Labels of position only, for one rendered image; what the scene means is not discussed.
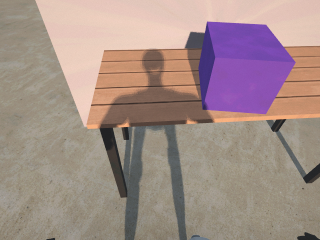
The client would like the carton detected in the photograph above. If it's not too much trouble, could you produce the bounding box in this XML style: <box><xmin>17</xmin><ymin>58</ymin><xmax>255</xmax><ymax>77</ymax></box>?
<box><xmin>198</xmin><ymin>21</ymin><xmax>296</xmax><ymax>115</ymax></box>

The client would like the table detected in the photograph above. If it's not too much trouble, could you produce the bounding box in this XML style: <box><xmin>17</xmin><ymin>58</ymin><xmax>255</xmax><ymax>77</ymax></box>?
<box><xmin>86</xmin><ymin>46</ymin><xmax>320</xmax><ymax>198</ymax></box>

